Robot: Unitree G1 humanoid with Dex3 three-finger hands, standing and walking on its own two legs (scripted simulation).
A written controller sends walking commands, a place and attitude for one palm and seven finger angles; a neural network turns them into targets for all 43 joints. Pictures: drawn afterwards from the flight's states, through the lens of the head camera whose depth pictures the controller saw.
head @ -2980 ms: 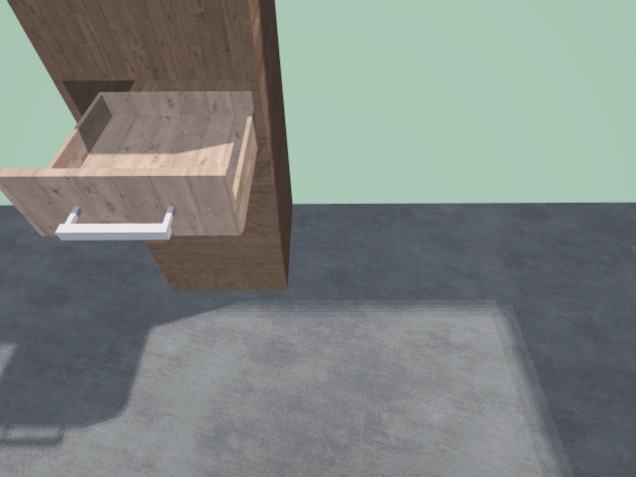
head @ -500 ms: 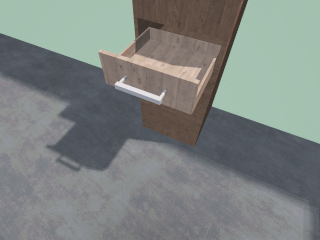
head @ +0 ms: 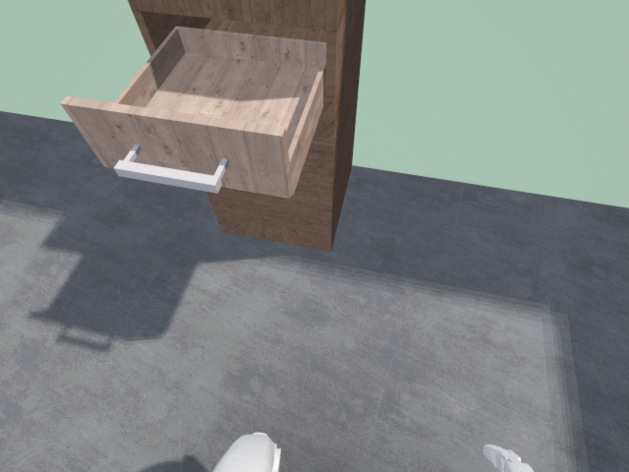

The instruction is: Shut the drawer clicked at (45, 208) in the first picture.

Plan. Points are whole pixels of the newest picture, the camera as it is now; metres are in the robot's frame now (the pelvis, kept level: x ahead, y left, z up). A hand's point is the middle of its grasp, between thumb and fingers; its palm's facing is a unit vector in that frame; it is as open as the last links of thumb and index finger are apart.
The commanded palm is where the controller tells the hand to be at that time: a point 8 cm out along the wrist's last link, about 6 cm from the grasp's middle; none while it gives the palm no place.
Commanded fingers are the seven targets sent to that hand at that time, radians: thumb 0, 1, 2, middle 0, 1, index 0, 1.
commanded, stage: turn to face it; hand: left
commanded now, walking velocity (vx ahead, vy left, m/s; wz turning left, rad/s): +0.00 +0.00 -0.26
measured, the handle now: (173, 167) +0.56 +0.30 -0.02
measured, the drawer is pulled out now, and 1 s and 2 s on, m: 0.30 0.30 0.30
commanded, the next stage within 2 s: take the last steps up to it in 0.22 s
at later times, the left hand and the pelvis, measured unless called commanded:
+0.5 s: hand (191, 451) +0.14 +0.21 -0.18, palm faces -0.11 -0.96 -0.25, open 7.4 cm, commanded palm none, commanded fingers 0.00 0.90 0.90 -0.20 -0.30 -0.20 -0.30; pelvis +0.03 +0.01 -0.02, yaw -8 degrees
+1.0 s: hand (199, 387) +0.23 +0.22 -0.18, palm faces -0.05 -0.98 -0.20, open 7.4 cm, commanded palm none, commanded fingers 0.00 0.90 0.90 -0.20 -0.30 -0.20 -0.30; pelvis +0.16 +0.04 -0.01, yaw -5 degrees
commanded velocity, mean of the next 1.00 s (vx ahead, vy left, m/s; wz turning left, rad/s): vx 0.15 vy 0.10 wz -0.03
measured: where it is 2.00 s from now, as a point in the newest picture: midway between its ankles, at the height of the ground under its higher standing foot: (319, 442)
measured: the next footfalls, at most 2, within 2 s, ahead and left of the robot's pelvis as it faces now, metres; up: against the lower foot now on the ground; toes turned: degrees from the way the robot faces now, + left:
left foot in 0.22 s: +0.04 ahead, +0.16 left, +0.00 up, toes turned -4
right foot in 0.48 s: +0.03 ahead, -0.13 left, +0.00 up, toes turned -8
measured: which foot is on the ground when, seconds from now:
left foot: up 0.00-0.20, down 0.22-0.48, up 0.50-0.74, down 0.76-1.00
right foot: down 0.00-0.20, up 0.22-0.46, down 0.48-0.78, up 0.80-1.00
